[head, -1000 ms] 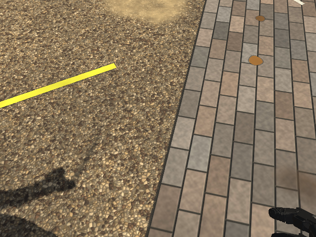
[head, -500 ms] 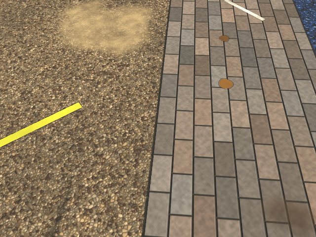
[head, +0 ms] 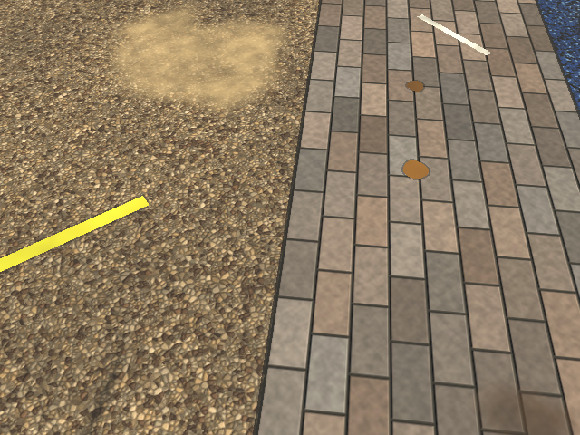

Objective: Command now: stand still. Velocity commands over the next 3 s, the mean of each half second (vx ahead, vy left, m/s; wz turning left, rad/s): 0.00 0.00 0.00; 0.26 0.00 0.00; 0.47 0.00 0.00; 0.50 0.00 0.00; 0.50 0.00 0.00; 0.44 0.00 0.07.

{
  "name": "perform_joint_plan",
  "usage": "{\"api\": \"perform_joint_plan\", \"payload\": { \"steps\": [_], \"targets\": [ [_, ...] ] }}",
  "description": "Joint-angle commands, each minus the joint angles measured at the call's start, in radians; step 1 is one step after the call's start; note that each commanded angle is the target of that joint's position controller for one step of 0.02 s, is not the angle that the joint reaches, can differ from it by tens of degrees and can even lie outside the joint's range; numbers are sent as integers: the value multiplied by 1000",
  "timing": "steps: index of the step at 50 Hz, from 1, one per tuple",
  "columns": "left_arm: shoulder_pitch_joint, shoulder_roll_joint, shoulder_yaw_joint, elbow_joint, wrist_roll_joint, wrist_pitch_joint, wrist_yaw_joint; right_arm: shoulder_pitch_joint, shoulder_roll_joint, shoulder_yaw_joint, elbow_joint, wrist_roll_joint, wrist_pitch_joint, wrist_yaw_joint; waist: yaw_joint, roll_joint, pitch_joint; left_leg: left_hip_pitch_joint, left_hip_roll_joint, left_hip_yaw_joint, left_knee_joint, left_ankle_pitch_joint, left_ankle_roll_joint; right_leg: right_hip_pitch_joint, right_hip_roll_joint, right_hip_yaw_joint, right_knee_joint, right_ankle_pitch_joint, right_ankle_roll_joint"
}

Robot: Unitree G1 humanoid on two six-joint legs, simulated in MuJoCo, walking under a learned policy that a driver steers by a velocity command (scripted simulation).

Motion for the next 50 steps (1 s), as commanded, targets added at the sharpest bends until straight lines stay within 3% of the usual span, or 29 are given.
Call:
{"api": "perform_joint_plan", "payload": {
  "steps": [1,27,28,30,32,33,34,35,37,39,40,41,42,43,44,45,47,50],
  "targets": [
    [-42,110,26,-33,-1,-6,10,50,-97,-15,-4,-1,-15,-3,2,-1,-35,-161,39,-37,-101,147,17,164,-69,88,-70,166,-45],
    [-11,80,18,123,-7,7,22,165,-25,9,77,-1,-44,-6,10,8,2,-205,31,-19,-127,97,17,165,-49,83,-91,107,-38],
    [9,72,15,137,-7,8,22,189,-17,10,87,-1,-43,-6,8,11,-18,-198,27,-14,-137,8,23,170,-37,72,-93,-5,-38],
    [18,87,23,145,-15,7,22,183,-49,-1,75,8,-41,-12,6,44,30,-226,42,-49,-151,-221,68,90,5,31,-50,-308,-36],
    [-40,80,23,122,-16,-16,13,221,-84,-13,63,16,-52,-15,-28,85,98,-201,132,-177,-229,-384,138,-60,26,0,37,-361,-28],
    [-74,61,20,107,-23,-34,3,234,-125,-27,64,24,-63,-15,-38,150,135,-160,231,-298,-303,-416,187,-138,34,-49,139,-244,-16],
    [-92,60,20,95,-25,-51,-7,207,-153,-39,59,27,-74,-15,-33,182,179,-139,317,-380,-332,-372,224,-208,-12,-33,219,-177,-22],
    [-92,65,22,90,-29,-65,-15,198,-138,-40,53,25,-84,-13,-26,170,190,-99,342,-391,-326,-289,233,-260,-43,-16,248,-191,-32],
    [-70,56,21,88,-40,-87,-29,189,-111,-38,46,30,-95,-1,-4,146,186,-47,311,-316,-272,-122,202,-242,-57,-28,152,-232,-47],
    [80,66,38,148,-42,-94,-34,150,-113,-37,27,31,-92,11,66,120,114,-177,209,-180,-157,72,148,98,23,-103,-3,-115,-46],
    [213,106,60,188,-40,-92,-32,127,-117,-35,15,27,-96,14,124,85,41,-253,155,-112,-2,280,119,285,19,-54,-17,-64,-61],
    [360,201,87,214,-36,-94,-28,100,-59,-19,-23,26,-105,15,170,-143,-26,-454,17,28,357,306,36,465,-176,307,-169,-182,-168],
    [461,216,77,231,-28,-101,-38,96,-13,-6,-55,27,-125,13,178,-291,-128,-606,-65,-36,665,-142,10,581,-379,725,-352,-226,-287],
    [363,144,47,214,-17,-115,-37,63,-55,-21,-67,55,-138,20,122,-163,-57,-690,-5,-136,812,-132,41,509,-406,707,-351,-262,-274],
    [272,105,32,181,-16,-123,-38,43,-69,-25,-72,65,-146,29,88,-107,5,-707,47,-132,832,-38,72,428,-369,565,-352,-225,-238],
    [218,89,22,163,-13,-126,-42,34,-69,-30,-70,58,-150,30,61,-55,30,-697,90,-115,786,58,89,370,-329,453,-369,-177,-205],
    [205,60,5,156,-4,-120,-43,34,-81,-49,-67,40,-140,31,33,-54,39,-623,132,-84,687,160,86,296,-249,274,-393,-16,-158],
    [274,91,2,172,-2,-111,-24,-14,-48,-50,-87,32,-118,38,30,-47,48,-638,138,-39,586,217,42,279,-226,179,-419,149,-167]
  ]
}}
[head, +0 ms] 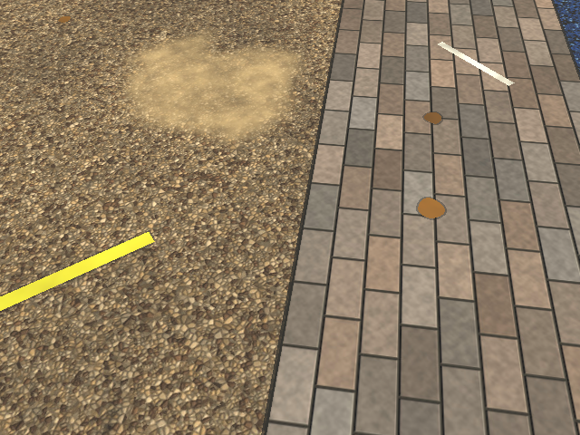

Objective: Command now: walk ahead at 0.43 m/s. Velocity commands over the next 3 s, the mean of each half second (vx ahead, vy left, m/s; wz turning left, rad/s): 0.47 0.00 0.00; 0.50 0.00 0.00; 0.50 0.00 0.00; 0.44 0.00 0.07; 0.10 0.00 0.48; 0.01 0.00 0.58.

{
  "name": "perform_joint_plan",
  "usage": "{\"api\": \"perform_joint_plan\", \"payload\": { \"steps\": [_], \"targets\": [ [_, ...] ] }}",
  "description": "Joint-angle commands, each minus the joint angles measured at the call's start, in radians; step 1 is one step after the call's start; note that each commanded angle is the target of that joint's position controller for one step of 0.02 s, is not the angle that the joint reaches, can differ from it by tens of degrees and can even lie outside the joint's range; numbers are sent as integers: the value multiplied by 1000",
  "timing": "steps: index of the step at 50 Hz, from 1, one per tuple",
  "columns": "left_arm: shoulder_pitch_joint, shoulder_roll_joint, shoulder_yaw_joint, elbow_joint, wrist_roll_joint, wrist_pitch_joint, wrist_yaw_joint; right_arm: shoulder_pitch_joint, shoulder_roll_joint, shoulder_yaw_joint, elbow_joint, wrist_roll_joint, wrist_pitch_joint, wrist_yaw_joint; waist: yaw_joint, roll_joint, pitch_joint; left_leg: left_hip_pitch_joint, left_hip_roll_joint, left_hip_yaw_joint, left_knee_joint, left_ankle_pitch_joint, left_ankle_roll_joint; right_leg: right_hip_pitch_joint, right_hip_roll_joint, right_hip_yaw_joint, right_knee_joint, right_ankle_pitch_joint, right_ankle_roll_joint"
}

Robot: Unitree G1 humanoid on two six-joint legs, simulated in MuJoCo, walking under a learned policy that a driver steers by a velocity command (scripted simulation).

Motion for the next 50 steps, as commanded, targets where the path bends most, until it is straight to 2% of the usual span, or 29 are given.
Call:
{"api": "perform_joint_plan", "payload": {
  "steps": [1,6,8,11,13,14,15,16,17,18,19,20,21,22,23,26,29,33,38,41,42,43,44,45,46,47,48,49,50],
  "targets": [
    [31,144,12,-32,5,-4,19,-54,-33,-12,-66,-10,6,3,-13,-67,99,-208,51,-11,-110,92,-34,32,-261,221,-208,217,-138],
    [69,173,19,-44,1,6,38,-267,-18,8,-143,-9,2,18,30,-82,133,-153,10,33,-439,268,-60,-5,-242,138,-241,227,-127],
    [105,172,23,-34,-8,9,38,-319,-23,12,-161,-5,0,28,39,-79,147,-137,-4,35,-504,290,-49,27,-260,124,-235,234,-126],
    [115,178,32,-27,-16,19,40,-353,-45,11,-188,-2,-7,46,19,-85,145,-126,-14,21,-573,250,-9,133,-302,112,-181,320,-109],
    [88,203,42,-38,-12,27,39,-284,-88,-7,-180,-2,-11,50,-37,-115,77,8,-57,46,-586,190,24,179,-312,95,-73,588,-87],
    [71,209,45,-44,-7,35,39,-172,-122,-27,-151,-2,-10,48,-101,-131,0,157,-94,72,-581,167,47,174,-292,72,67,761,-70],
    [60,191,37,-54,0,42,38,10,-164,-51,-95,0,-6,41,-185,-126,-105,399,-108,77,-578,159,76,87,-242,37,286,789,-39],
    [87,144,17,-79,19,42,36,186,-245,-71,-58,-12,0,29,-218,14,-253,714,102,-185,-564,89,141,-160,-172,4,630,443,-8],
    [218,-10,-22,-76,0,18,22,224,-275,-70,-37,-26,-2,41,-124,284,-407,961,309,-719,-765,-197,301,-488,25,97,947,-302,39],
    [111,109,4,-85,-33,-12,18,170,-175,-42,-45,-20,-9,44,-155,174,-309,887,273,-751,-862,-268,248,-595,-20,211,1058,-317,14],
    [6,165,20,-124,-55,-28,17,70,-137,-29,-62,-18,-17,41,-132,131,-158,745,248,-586,-871,-186,203,-655,-71,179,1065,-226,-6],
    [-42,172,22,-134,-48,-35,27,-22,-113,-19,-83,-24,-23,43,-96,23,-96,587,217,-457,-893,-39,183,-603,-129,160,1016,-123,-9],
    [-55,167,31,-132,-30,-29,34,-68,-88,-12,-86,-35,-29,46,-63,2,-53,464,182,-356,-913,68,173,-551,-165,151,957,-64,-6],
    [-26,148,33,-128,-24,-15,34,-81,-65,-5,-80,-45,-32,49,-28,26,-50,398,152,-294,-938,107,164,-486,-193,161,921,-31,-6],
    [-9,126,33,-124,-24,-3,34,-74,-54,-1,-71,-43,-32,50,-15,36,-41,365,135,-256,-962,121,169,-462,-200,156,888,-26,-3],
    [-73,117,36,-152,-17,20,38,-18,-96,-7,-44,-37,-33,33,-10,26,21,314,128,-185,-1021,156,189,-526,-219,134,770,28,25],
    [-196,124,41,-196,-3,20,36,42,-121,-11,-28,-36,-24,11,-40,10,53,361,122,-148,-1041,185,181,-631,-218,125,592,187,56],
    [-336,100,31,-233,-8,8,22,108,-131,-10,-11,-25,-15,-1,-84,21,69,385,82,-61,-1041,212,143,-580,-168,74,351,363,61],
    [-462,104,20,-286,-19,-1,-6,193,-139,-17,31,-18,7,-4,-115,22,100,559,144,-58,-975,256,137,-618,-143,72,224,307,38],
    [-426,141,31,-293,-22,-11,-20,173,-160,-28,31,-16,24,-9,-70,49,64,636,177,-61,-883,441,112,-532,-112,55,185,192,-1],
    [-355,166,44,-277,-21,-13,-20,150,-170,-30,24,-17,29,-9,-26,67,15,635,165,-46,-800,617,98,-416,-79,26,178,167,-19],
    [-198,205,68,-227,-19,-12,-15,132,-155,-24,17,-19,35,-9,51,60,-76,593,116,-8,-624,734,74,-209,-46,0,164,181,-47],
    [-1,272,91,-179,-8,-10,-6,135,-124,-8,-5,-32,35,-8,116,-2,-220,401,62,29,-344,560,41,109,-172,140,204,189,-106],
    [109,355,112,-150,0,-2,-6,256,3,29,-11,-34,13,6,67,-254,-363,-27,-127,47,50,9,-39,487,-417,621,121,-12,-271],
    [98,267,82,-153,-4,-2,-8,216,-52,19,0,-17,-14,10,88,-231,-384,-152,-136,-113,187,-328,-20,498,-434,800,-9,-94,-264],
    [3,220,66,-168,-10,-5,-6,122,-129,-2,-31,13,-30,13,70,-191,-230,-237,-76,-113,232,-272,2,371,-404,647,-23,-89,-211],
    [-93,188,55,-194,-6,-7,-6,63,-136,-4,-46,16,-35,7,38,-116,-137,-217,-16,-79,192,-171,8,211,-368,511,-47,-5,-182],
    [-151,156,45,-201,2,-10,-10,31,-130,-10,-49,1,-31,-1,9,-70,-69,-175,20,-64,128,-100,5,69,-331,416,-82,75,-167],
    [-175,134,38,-200,12,-15,-13,48,-113,-15,-46,-8,-18,-6,-27,-91,-46,-106,51,-71,76,-54,4,-21,-297,348,-113,121,-151]
  ]
}}
Over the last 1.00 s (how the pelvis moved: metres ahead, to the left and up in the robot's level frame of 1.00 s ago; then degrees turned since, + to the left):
0.11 -0.04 0.01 0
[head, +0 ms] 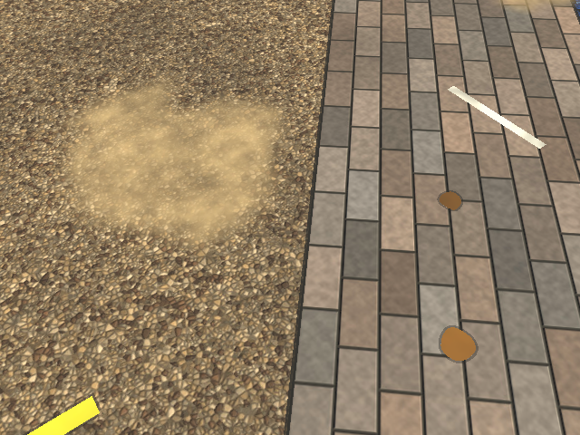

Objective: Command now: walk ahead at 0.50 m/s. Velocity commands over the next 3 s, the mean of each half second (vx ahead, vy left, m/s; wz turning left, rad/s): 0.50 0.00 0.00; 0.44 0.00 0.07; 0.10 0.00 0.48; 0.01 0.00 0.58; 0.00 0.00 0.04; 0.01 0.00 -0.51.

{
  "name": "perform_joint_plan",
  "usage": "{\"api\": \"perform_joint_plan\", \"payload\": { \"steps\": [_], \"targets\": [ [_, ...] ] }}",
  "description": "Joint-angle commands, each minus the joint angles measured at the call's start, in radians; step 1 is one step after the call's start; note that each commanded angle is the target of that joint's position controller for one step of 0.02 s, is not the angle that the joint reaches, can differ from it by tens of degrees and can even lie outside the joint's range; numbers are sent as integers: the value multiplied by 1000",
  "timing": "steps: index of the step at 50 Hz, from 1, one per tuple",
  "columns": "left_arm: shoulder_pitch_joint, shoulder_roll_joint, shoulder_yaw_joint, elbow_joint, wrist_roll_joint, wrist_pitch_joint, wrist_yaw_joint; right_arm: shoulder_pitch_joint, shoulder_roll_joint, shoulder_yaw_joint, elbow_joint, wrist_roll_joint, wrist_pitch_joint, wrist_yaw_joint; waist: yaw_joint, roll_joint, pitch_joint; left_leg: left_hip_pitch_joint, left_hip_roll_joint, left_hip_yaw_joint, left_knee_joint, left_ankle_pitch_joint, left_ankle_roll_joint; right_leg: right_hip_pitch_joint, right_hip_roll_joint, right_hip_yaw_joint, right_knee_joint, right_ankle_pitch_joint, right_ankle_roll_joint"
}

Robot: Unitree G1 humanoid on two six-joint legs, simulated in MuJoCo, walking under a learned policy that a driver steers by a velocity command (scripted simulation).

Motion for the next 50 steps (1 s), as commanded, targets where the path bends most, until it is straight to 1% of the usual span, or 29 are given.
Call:
{"api": "perform_joint_plan", "payload": {
  "steps": [1,3,5,7,11,16,18,19,20,21,22,23,24,25,26,27,28,29,32,34,38,41,43,45,46,47,48,49,50],
  "targets": [
    [31,78,10,-24,14,-14,-4,6,-78,-27,-62,-6,-2,-11,-2,-104,-75,-218,112,-41,-5,111,6,213,-253,309,-305,41,-155],
    [64,103,15,-5,9,-17,1,5,-52,-26,-66,-10,16,-13,-14,-98,-50,-220,122,-27,-65,144,-10,169,-243,251,-341,103,-170],
    [101,133,22,9,9,-17,16,-69,-62,-30,-95,-19,21,-16,-4,-77,-21,-293,129,-23,-167,230,-33,185,-245,222,-363,155,-178],
    [134,137,22,20,6,-11,28,-139,-57,-29,-120,-24,18,-13,13,-72,-9,-331,124,-17,-290,337,-46,214,-233,187,-369,183,-165],
    [197,147,22,39,-5,-3,39,-278,-33,-16,-157,-16,9,2,56,-78,20,-283,79,28,-523,491,-47,238,-203,119,-380,160,-134],
    [273,157,31,80,-14,20,44,-392,-44,-8,-207,-7,-2,32,80,-78,56,-317,56,24,-642,423,-17,406,-273,127,-313,195,-128],
    [262,170,38,81,-16,31,48,-370,-67,-14,-212,-5,-7,41,50,-92,37,-266,40,31,-667,350,8,454,-297,131,-258,294,-111],
    [242,179,42,76,-16,35,49,-321,-88,-23,-202,-6,-9,42,18,-107,5,-180,14,52,-673,315,23,460,-292,122,-202,431,-99],
    [217,178,41,69,-16,41,49,-214,-117,-41,-171,-9,-10,40,-45,-109,-61,-23,-22,84,-690,314,45,442,-262,93,-75,588,-80],
    [214,150,29,59,-9,44,49,-37,-168,-66,-116,-13,-9,32,-116,-84,-175,236,-11,67,-670,336,79,340,-204,53,136,583,-50],
    [297,70,3,38,5,35,43,116,-260,-89,-87,-33,-7,25,-111,83,-337,634,234,-279,-659,284,200,-7,-93,4,514,248,8],
    [345,5,-20,50,2,10,35,153,-250,-81,-73,-23,-3,30,-93,253,-436,794,362,-666,-825,126,290,-255,44,105,747,-434,36],
    [249,115,9,35,-29,-11,29,107,-173,-57,-78,-14,-5,30,-108,172,-333,725,327,-614,-863,37,240,-368,-16,187,848,-430,14],
    [165,145,16,6,-45,-22,29,12,-142,-46,-100,-13,-8,26,-87,126,-204,578,299,-473,-885,90,202,-408,-70,153,838,-332,-1],
    [123,143,19,1,-36,-24,36,-63,-116,-37,-114,-23,-9,27,-58,52,-134,429,265,-369,-917,180,186,-368,-117,131,788,-239,-2],
    [121,132,26,3,-24,-16,41,-105,-88,-28,-119,-34,-12,30,-23,43,-88,313,230,-288,-950,254,173,-310,-150,131,730,-181,1],
    [145,109,27,9,-21,-2,42,-119,-68,-22,-115,-42,-15,33,5,61,-83,247,207,-242,-980,280,167,-249,-168,137,697,-148,2],
    [162,84,25,14,-20,11,43,-114,-67,-22,-109,-39,-16,34,17,64,-77,215,196,-210,-1005,296,173,-224,-175,132,667,-136,7],
    [101,77,28,-11,-9,28,48,-66,-112,-32,-85,-34,-20,19,20,39,-31,192,191,-142,-1053,374,190,-288,-186,119,547,-40,36],
    [30,77,29,-36,-2,26,46,-32,-122,-33,-71,-32,-15,6,4,26,-14,219,183,-110,-1064,408,182,-341,-184,116,432,68,54],
    [-103,50,18,-73,-7,17,32,24,-127,-31,-50,-23,-8,-5,-36,34,13,233,141,-25,-1074,404,146,-294,-142,73,195,250,57],
    [-189,48,9,-101,-14,14,19,83,-134,-33,-20,-16,1,-7,-65,31,39,313,166,-20,-1058,390,145,-300,-121,62,102,255,51],
    [-234,52,7,-125,-6,3,8,104,-126,-33,-4,-17,18,-12,-67,26,59,359,177,-29,-980,543,134,-288,-97,65,42,215,40],
    [-186,83,17,-123,0,-9,1,93,-141,-39,-1,-17,34,-18,-29,59,14,402,186,-55,-879,700,104,-199,-69,74,1,176,20],
    [-121,111,28,-105,5,-14,3,68,-151,-42,-10,-15,38,-21,7,75,-29,407,174,-65,-810,797,86,-105,-44,63,-18,179,6],
    [-2,148,45,-68,14,-20,8,39,-146,-39,-23,-12,41,-21,67,63,-99,382,123,-48,-685,849,54,63,-29,43,-66,286,-15],
    [122,219,62,-45,34,-24,18,34,-118,-28,-56,-23,38,-21,101,-1,-234,229,53,-16,-472,645,8,347,-152,129,20,645,-59],
    [185,283,71,-46,44,-7,30,159,-9,3,-58,-34,28,-17,66,-243,-402,-141,-96,46,-64,-49,-70,747,-455,419,92,996,-224],
    [197,224,51,-66,22,9,29,201,-52,-3,-46,-11,22,-15,85,-271,-569,-197,-110,-91,135,-360,-82,782,-518,558,44,916,-285]
  ]
}}
Over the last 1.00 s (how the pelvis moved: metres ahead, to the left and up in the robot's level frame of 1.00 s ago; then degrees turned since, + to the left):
0.57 0.01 -0.01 0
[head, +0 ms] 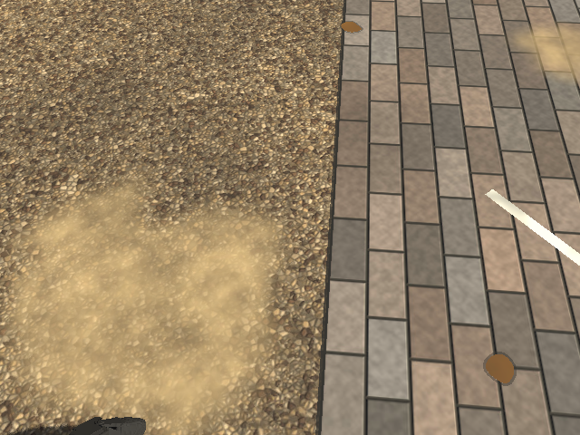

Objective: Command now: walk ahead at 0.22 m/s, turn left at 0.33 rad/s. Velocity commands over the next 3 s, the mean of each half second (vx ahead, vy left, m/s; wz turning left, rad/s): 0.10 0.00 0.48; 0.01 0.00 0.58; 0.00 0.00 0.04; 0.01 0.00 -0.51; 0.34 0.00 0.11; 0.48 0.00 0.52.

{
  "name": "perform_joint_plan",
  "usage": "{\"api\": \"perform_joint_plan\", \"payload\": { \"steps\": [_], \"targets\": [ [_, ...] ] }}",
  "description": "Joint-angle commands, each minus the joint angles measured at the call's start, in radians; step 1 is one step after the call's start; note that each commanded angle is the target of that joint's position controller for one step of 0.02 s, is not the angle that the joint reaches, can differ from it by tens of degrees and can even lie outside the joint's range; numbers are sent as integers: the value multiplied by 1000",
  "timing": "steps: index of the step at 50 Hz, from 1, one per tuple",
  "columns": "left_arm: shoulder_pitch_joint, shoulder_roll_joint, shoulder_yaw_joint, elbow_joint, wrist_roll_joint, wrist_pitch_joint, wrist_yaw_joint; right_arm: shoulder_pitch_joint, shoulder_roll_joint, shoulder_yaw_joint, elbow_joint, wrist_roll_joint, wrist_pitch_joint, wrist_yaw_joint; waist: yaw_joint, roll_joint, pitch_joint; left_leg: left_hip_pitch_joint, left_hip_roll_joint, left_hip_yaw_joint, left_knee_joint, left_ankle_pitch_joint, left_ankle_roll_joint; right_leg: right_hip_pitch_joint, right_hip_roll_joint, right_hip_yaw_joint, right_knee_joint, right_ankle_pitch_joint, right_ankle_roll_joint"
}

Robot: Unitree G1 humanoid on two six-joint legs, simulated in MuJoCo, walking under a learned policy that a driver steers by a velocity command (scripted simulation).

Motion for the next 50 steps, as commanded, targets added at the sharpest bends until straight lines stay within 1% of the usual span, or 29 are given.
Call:
{"api": "perform_joint_plan", "payload": {
  "steps": [1,2,3,4,6,9,12,15,17,19,20,21,22,23,24,25,26,27,29,33,36,40,43,44,45,46,47,49,50],
  "targets": [
    [284,191,44,-9,-9,27,19,64,-146,-29,-79,34,-17,-2,145,-166,-467,-501,11,-97,600,-185,-21,796,-406,410,-41,658,-272],
    [209,158,34,-22,-11,35,28,-9,-145,-32,-102,38,-3,-10,124,-119,-333,-540,54,-50,569,-117,-26,654,-356,313,-83,515,-230],
    [156,130,24,-21,-10,38,32,-33,-127,-37,-103,27,17,-19,98,-82,-229,-519,86,-33,526,-63,-37,494,-317,238,-136,412,-212],
    [116,116,21,-19,-1,39,34,-12,-110,-43,-104,20,43,-26,60,-102,-185,-442,114,-31,482,-20,-38,359,-295,185,-184,303,-196],
    [70,130,27,-18,15,42,33,8,-69,-43,-122,16,79,-31,29,-127,-130,-353,109,6,421,31,-38,201,-277,113,-265,166,-206],
    [52,164,41,-14,10,45,48,-37,-71,-48,-168,7,93,-29,26,-120,-133,-348,127,15,286,130,-30,198,-294,53,-304,113,-222],
    [29,183,47,-16,0,63,64,-100,-84,-50,-204,6,97,-12,36,-115,-145,-296,128,39,159,222,-20,213,-298,-8,-319,40,-205],
    [43,203,53,-8,-13,84,67,-154,-102,-56,-237,5,104,4,51,-111,-133,-275,114,68,68,209,-6,266,-315,-32,-301,-12,-184],
    [53,217,58,-4,-24,96,64,-170,-109,-60,-255,5,109,15,52,-112,-124,-255,104,85,-12,186,12,311,-328,-36,-263,-29,-162],
    [49,217,60,2,-40,109,63,-133,-107,-66,-250,1,108,23,23,-100,-124,-164,70,123,-176,264,47,316,-305,-68,-176,-64,-108],
    [96,191,57,22,-43,116,59,-103,-132,-76,-242,-6,106,19,19,-58,-123,-92,54,98,-265,339,80,284,-266,-98,-87,-123,-53],
    [129,143,47,24,-23,121,51,-73,-222,-101,-247,-9,102,4,38,150,-102,2,193,-125,-391,610,146,144,-161,-196,159,-265,38],
    [72,115,38,-37,9,116,49,-83,-321,-111,-279,-17,97,-9,60,364,-75,91,395,-449,-405,841,327,-162,-2,-181,431,-623,125],
    [-12,144,47,-59,2,110,53,-56,-292,-105,-280,-43,72,1,0,237,-148,47,404,-471,-427,785,392,-181,17,6,598,-647,112],
    [-10,159,55,-59,-23,110,54,-100,-275,-99,-285,-39,49,3,33,179,-139,46,351,-380,-431,733,343,-203,4,50,638,-555,91],
    [23,162,59,-37,-27,110,61,-164,-255,-97,-298,-19,38,-2,65,136,-132,39,301,-311,-419,678,277,-211,-11,69,626,-459,78],
    [34,182,67,-23,-17,111,70,-208,-217,-84,-310,-1,39,-7,75,123,-132,26,282,-282,-415,659,240,-205,-20,79,608,-406,76],
    [41,185,71,-20,-10,110,71,-223,-198,-76,-316,1,42,-13,86,125,-139,-8,266,-261,-412,687,233,-164,-11,77,618,-366,78],
    [52,166,69,-22,-15,104,67,-206,-188,-70,-320,-6,46,-21,89,113,-165,-3,247,-253,-409,705,238,-130,10,81,593,-312,81],
    [16,132,55,-37,-22,99,63,-181,-210,-77,-321,3,52,-31,64,130,-152,26,228,-285,-401,616,235,-100,28,98,371,-275,99],
    [14,140,52,-41,-25,95,52,-195,-226,-82,-332,-1,61,-29,54,151,-139,-28,218,-326,-400,556,242,-10,46,100,263,-281,106],
    [51,159,55,-42,-32,81,37,-222,-224,-78,-349,1,72,-20,59,170,-142,-38,202,-407,-363,612,232,87,67,104,131,-308,94],
    [153,177,63,-20,-29,67,23,-263,-208,-68,-371,15,87,-28,118,152,-155,-83,133,-410,-287,568,157,281,45,93,-156,-94,59],
    [191,236,78,-16,-14,70,27,-236,-166,-56,-380,9,89,-31,106,38,-184,-200,65,-341,-157,367,104,420,-110,212,-189,-10,6],
    [157,317,90,-24,2,84,37,-167,-116,-47,-394,11,82,-26,29,-249,-161,-430,-117,-146,36,-61,41,510,-314,440,-186,259,-136],
    [151,270,79,-42,23,82,36,-176,-209,-72,-394,-1,69,-21,62,-252,-159,-492,-73,-128,272,-161,-1,449,-421,543,-209,297,-263],
    [101,220,65,-67,19,80,41,-168,-264,-93,-374,9,70,-16,47,-160,-137,-483,-36,-136,384,-86,-14,414,-371,443,-202,260,-245],
    [39,172,51,-85,-10,85,50,-150,-231,-93,-347,9,92,-19,36,-127,-89,-503,-14,-106,459,34,-47,390,-255,271,-192,153,-162],
    [44,171,47,-84,-16,89,56,-157,-202,-85,-353,10,99,-15,45,-133,-72,-510,-8,-91,473,70,-61,381,-238,228,-198,156,-161]
  ]
}}
Over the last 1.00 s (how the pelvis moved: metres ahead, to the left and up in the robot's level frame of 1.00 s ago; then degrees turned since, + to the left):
0.56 0.02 -0.01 3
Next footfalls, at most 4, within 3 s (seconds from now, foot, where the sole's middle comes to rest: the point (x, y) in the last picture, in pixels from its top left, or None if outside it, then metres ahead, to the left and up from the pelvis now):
0.42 left None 0.10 0.14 -0.76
0.88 right None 0.20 -0.07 -0.76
1.24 left None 0.04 0.16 -0.76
1.64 right None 0.16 -0.05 -0.76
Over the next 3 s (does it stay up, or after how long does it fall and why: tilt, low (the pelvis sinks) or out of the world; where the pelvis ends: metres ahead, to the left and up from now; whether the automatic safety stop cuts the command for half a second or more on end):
stays up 0.49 0.18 0.02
